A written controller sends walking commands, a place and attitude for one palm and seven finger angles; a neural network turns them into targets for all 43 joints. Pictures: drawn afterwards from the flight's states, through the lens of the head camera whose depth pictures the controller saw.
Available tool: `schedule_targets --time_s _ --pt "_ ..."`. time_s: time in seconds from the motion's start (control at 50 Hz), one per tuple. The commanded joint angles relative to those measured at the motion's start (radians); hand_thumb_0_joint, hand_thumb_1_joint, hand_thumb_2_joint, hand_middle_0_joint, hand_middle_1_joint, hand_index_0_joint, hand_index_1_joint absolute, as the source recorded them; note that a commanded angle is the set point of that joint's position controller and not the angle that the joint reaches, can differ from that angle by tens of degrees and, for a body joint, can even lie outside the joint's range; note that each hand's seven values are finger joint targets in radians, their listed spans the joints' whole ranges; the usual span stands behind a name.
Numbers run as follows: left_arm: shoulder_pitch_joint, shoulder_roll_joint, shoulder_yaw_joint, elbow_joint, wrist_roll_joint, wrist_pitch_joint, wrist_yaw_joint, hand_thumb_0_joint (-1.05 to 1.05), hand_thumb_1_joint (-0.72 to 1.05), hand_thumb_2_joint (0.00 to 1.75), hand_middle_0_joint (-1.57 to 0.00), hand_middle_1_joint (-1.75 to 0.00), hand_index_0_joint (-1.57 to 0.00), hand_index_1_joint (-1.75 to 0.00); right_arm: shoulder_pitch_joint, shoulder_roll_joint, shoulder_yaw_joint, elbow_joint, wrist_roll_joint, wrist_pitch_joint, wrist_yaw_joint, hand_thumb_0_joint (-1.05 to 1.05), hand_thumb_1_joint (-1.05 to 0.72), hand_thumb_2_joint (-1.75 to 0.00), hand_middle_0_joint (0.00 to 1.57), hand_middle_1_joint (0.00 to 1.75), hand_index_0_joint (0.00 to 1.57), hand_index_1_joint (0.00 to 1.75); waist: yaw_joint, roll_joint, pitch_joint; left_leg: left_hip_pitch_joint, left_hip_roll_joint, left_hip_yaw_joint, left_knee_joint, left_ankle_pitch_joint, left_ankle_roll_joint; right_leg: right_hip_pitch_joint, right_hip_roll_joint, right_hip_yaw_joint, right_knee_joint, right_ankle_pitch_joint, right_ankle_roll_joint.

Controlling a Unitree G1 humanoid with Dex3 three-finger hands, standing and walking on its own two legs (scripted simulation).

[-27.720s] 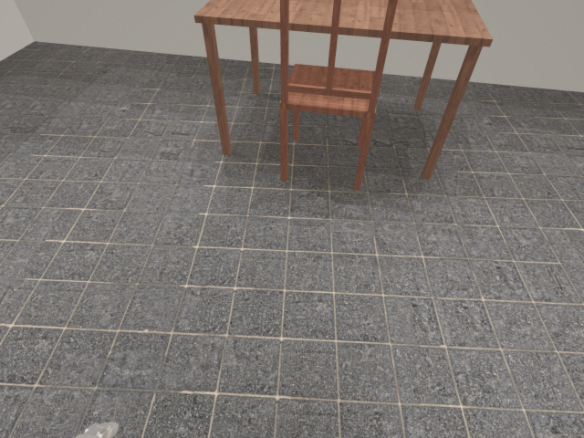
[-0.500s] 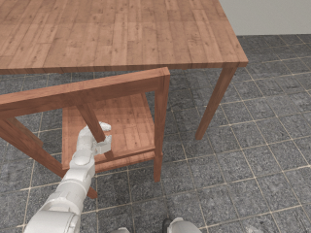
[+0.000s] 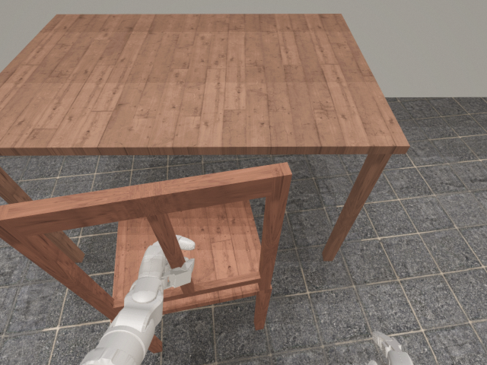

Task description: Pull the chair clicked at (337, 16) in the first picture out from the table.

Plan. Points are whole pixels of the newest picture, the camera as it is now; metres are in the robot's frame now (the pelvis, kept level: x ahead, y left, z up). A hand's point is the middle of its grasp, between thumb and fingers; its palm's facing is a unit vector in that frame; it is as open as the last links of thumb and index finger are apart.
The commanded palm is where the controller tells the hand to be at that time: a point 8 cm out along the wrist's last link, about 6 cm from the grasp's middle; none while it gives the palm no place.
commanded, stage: stop walking, hand still on the chair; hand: left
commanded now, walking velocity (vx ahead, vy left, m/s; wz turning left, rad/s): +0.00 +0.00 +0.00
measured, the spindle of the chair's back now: (175, 258) +0.32 +0.15 -0.06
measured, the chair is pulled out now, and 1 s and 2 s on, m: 0.16 0.16 0.16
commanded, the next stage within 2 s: open the thumb and straighten the fingers in 0.20 s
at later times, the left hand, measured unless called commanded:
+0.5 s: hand (183, 270) +0.30 +0.13 -0.07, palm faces +0.01 -0.99 -0.13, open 7.0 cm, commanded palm +0.27 +0.19 -0.05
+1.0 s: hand (186, 271) +0.30 +0.13 -0.08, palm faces +0.02 -0.99 -0.16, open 16.8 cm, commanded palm +0.28 +0.18 -0.06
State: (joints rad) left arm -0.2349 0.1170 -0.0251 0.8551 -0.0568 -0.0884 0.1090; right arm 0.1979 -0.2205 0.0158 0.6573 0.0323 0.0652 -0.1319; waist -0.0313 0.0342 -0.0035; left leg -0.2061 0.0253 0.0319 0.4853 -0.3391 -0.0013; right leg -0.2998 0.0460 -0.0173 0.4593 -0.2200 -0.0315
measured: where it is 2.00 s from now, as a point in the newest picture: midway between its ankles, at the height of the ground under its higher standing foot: outside the picture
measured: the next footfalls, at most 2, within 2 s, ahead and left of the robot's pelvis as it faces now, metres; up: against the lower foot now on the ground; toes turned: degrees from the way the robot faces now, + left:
none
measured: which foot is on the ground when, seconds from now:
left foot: down 0.00-1.00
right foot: down 0.00-1.00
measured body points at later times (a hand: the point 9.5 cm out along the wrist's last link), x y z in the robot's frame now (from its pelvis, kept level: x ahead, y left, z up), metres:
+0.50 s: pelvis -0.02 +0.01 -0.02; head +0.02 +0.01 +0.43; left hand +0.29 +0.18 -0.06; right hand +0.10 -0.26 -0.13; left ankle -0.06 +0.11 -0.74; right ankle +0.01 -0.10 -0.74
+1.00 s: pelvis -0.06 +0.00 -0.05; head +0.00 -0.01 +0.40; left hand +0.30 +0.18 -0.07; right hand +0.06 -0.25 -0.17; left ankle -0.06 +0.11 -0.74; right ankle +0.01 -0.10 -0.74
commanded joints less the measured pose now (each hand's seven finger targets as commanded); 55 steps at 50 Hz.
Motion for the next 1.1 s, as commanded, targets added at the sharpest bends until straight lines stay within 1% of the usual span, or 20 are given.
schedule_targets --time_s 0.0,0.18,0.28,0.3,0.32,0.34,0.36,0.38,0.44,0.48,0.52,0.64,0.66,0.68,0.76,0.8,0.82,0.88,0.96,1.08 --pt "-0.237 0.138 0.016 -0.201 0.025 -0.030 -0.001 0.00 0.90 0.90 -0.50 -1.45 -0.50 -1.45 -0.001 -0.140 -0.050 -0.108 -0.005 -0.030 -0.009 0.00 -0.90 -0.90 0.20 0.30 0.20 0.30 0.004 0.011 -0.307 0.102 0.085 -0.038 -0.010 0.552 -0.009 0.200 -0.121 0.060 0.010 0.542 0.003" --pt "-0.219 0.136 0.018 -0.207 0.022 -0.032 0.000 0.00 0.90 0.90 -0.50 -1.45 -0.50 -1.45 -0.012 -0.139 -0.049 -0.100 -0.006 -0.034 -0.002 0.00 -0.90 -0.90 0.20 0.30 0.20 0.30 0.010 0.018 -0.275 0.088 0.091 -0.046 -0.032 0.475 -0.003 0.199 -0.120 0.067 -0.005 0.450 0.003" --pt "-0.192 0.156 0.041 -0.276 0.025 -0.041 0.004 0.00 0.90 0.90 -0.50 -1.45 -0.50 -1.45 -0.016 -0.138 -0.052 -0.109 -0.010 -0.044 0.002 0.00 -0.90 -0.90 0.20 0.30 0.20 0.30 0.015 0.022 -0.288 0.100 0.099 -0.052 -0.031 0.517 -0.003 0.221 -0.122 0.065 0.004 0.481 0.000" --pt "-0.101 0.005 -0.033 -0.128 -0.007 0.012 -0.018 0.00 0.78 0.84 -0.50 -1.45 -0.50 -1.45 0.024 -0.164 -0.062 -0.076 0.022 -0.045 0.056 0.00 -0.90 -0.90 0.20 0.30 0.20 0.30 -0.060 -0.113 -0.231 -0.065 0.016 -0.017 0.027 0.532 0.016 0.080 -0.079 -0.016 0.052 0.450 0.008" --pt "-0.159 0.062 0.028 -0.226 -0.011 0.011 -0.026 0.00 0.66 0.78 -0.50 -1.45 -0.50 -1.45 0.027 -0.167 -0.070 -0.084 0.018 -0.053 0.082 0.00 -0.90 -0.90 0.20 0.30 0.20 0.30 -0.033 -0.155 -0.272 -0.111 0.010 -0.009 0.058 0.511 0.018 0.066 -0.071 -0.009 0.075 0.454 0.008" --pt "-0.194 0.116 0.075 -0.280 -0.010 0.001 -0.027 0.00 0.54 0.73 -0.50 -1.45 -0.50 -1.45 0.027 -0.163 -0.081 -0.083 0.014 -0.065 0.098 0.00 -0.90 -0.90 0.20 0.30 0.20 0.30 -0.033 -0.085 -0.308 -0.129 -0.007 0.000 0.086 0.467 0.018 0.061 -0.066 0.002 0.101 0.447 0.009" --pt "-0.133 0.131 0.091 -0.300 -0.003 0.003 -0.027 0.00 0.42 0.67 -0.50 -1.45 -0.50 -1.45 0.028 -0.160 -0.085 -0.094 0.010 -0.071 0.110 0.00 -0.90 -0.90 0.20 0.30 0.20 0.30 -0.014 -0.024 -0.335 -0.141 -0.015 0.003 0.105 0.450 0.014 0.075 -0.069 0.002 0.125 0.426 0.004" --pt "-0.167 0.111 0.065 -0.356 0.001 0.001 -0.033 0.00 0.30 0.61 -0.50 -1.45 -0.50 -1.45 0.025 -0.152 -0.081 -0.103 0.010 -0.080 0.123 0.00 -0.90 -0.90 0.20 0.30 0.20 0.30 -0.028 -0.005 -0.364 -0.154 -0.020 0.002 0.121 0.430 0.014 0.045 -0.063 0.000 0.134 0.390 0.006" --pt "-0.173 0.089 0.050 -0.386 0.014 0.010 -0.043 0.00 -0.07 0.43 -0.50 -1.45 -0.50 -1.45 0.032 -0.148 -0.084 -0.112 0.006 -0.094 0.140 0.00 -0.90 -0.90 0.20 0.30 0.20 0.30 -0.035 0.012 -0.388 -0.202 -0.024 -0.004 0.175 0.396 0.016 -0.029 -0.050 -0.004 0.183 0.315 0.007" --pt "-0.172 0.101 0.066 -0.368 0.011 0.038 -0.038 0.00 -0.31 0.32 -0.50 -1.45 -0.50 -1.45 0.032 -0.161 -0.083 -0.120 0.005 -0.095 0.144 0.00 -0.90 -0.90 0.20 0.30 0.20 0.30 -0.039 -0.026 -0.369 -0.254 -0.025 -0.014 0.191 0.330 0.016 -0.068 -0.044 -0.013 0.204 0.247 0.008" --pt "-0.233 0.104 0.070 -0.358 0.013 0.061 -0.038 0.00 -0.55 0.20 -0.45 -1.30 -0.45 -1.30 0.031 -0.166 -0.080 -0.126 0.006 -0.092 0.141 0.00 -0.90 -0.90 0.20 0.30 0.20 0.30 -0.045 -0.013 -0.359 -0.293 -0.027 -0.018 0.206 0.269 0.016 -0.111 -0.040 -0.016 0.229 0.183 0.010" --pt "-0.336 0.080 0.060 -0.360 0.009 0.116 -0.028 0.00 -0.55 0.20 -0.30 -0.87 -0.30 -0.87 0.034 -0.172 -0.076 -0.150 0.006 -0.097 0.130 0.00 -0.90 -0.90 0.20 0.30 0.20 0.30 -0.046 -0.027 -0.383 -0.336 -0.030 -0.034 0.233 0.165 0.015 -0.167 -0.036 -0.021 0.264 0.069 0.011" --pt "-0.364 0.109 0.085 -0.337 0.007 0.124 -0.023 0.00 -0.55 0.20 -0.27 -0.80 -0.27 -0.80 0.038 -0.180 -0.076 -0.147 0.005 -0.096 0.124 0.00 -0.90 -0.90 0.20 0.30 0.20 0.30 -0.054 -0.085 -0.365 -0.363 -0.030 -0.041 0.234 0.136 0.018 -0.168 -0.034 -0.022 0.263 0.047 0.013" --pt "-0.378 0.120 0.096 -0.323 0.004 0.129 -0.023 0.00 -0.55 0.20 -0.25 -0.73 -0.25 -0.73 0.036 -0.183 -0.074 -0.146 0.007 -0.095 0.120 0.00 -0.90 -0.90 0.20 0.30 0.20 0.30 -0.056 -0.098 -0.357 -0.382 -0.030 -0.039 0.235 0.102 0.022 -0.177 -0.035 -0.016 0.261 0.021 0.016" --pt "-0.482 0.135 0.097 -0.367 0.012 0.113 -0.022 0.00 -0.55 0.20 -0.15 -0.43 -0.15 -0.43 0.045 -0.175 -0.070 -0.151 0.006 -0.111 0.110 0.00 -0.90 -0.90 0.20 0.30 0.20 0.30 -0.055 -0.034 -0.411 -0.363 -0.034 -0.042 0.244 0.087 0.021 -0.181 -0.034 -0.008 0.275 0.000 0.013" --pt "-0.378 0.112 0.110 -0.263 0.008 0.123 -0.024 0.00 -0.55 0.20 -0.10 -0.29 -0.10 -0.29 0.047 -0.173 -0.066 -0.148 0.004 -0.113 0.112 0.00 -0.90 -0.90 0.20 0.30 0.20 0.30 -0.043 -0.088 -0.368 -0.419 -0.036 -0.040 0.252 0.063 0.021 -0.198 -0.033 -0.014 0.281 -0.023 0.013" --pt "-0.398 0.105 0.100 -0.256 0.006 0.123 -0.029 0.00 -0.55 0.20 -0.07 -0.22 -0.07 -0.22 0.047 -0.174 -0.062 -0.148 0.006 -0.113 0.114 0.00 -0.90 -0.90 0.20 0.30 0.20 0.30 -0.054 -0.105 -0.351 -0.443 -0.035 -0.037 0.257 0.037 0.023 -0.214 -0.036 -0.010 0.277 -0.043 0.016" --pt "-0.462 0.139 0.111 -0.317 0.014 0.106 -0.031 0.00 -0.55 0.20 0.00 0.00 0.00 0.00 0.052 -0.174 -0.065 -0.160 0.006 -0.121 0.113 0.00 -0.90 -0.90 0.20 0.30 0.20 0.30 -0.048 -0.060 -0.403 -0.425 -0.039 -0.035 0.259 0.029 0.026 -0.195 -0.037 0.000 0.280 -0.052 0.014" --pt "-0.477 0.137 0.104 -0.319 0.013 0.106 -0.029 0.00 -0.55 0.20 0.00 0.00 0.00 0.00 0.058 -0.173 -0.066 -0.158 0.007 -0.128 0.107 0.00 -0.90 -0.90 0.20 0.30 0.20 0.30 -0.059 -0.062 -0.413 -0.426 -0.040 -0.035 0.263 0.026 0.027 -0.187 -0.037 0.004 0.277 -0.051 0.018" --pt "-0.455 0.167 0.127 -0.315 0.005 0.113 -0.033 0.00 -0.55 0.20 0.00 0.00 0.00 0.00 0.061 -0.176 -0.062 -0.157 0.009 -0.133 0.106 0.00 -0.90 -0.90 0.20 0.30 0.20 0.30 -0.050 -0.061 -0.407 -0.449 -0.044 -0.025 0.263 0.027 0.031 -0.163 -0.041 0.016 0.267 -0.042 0.018"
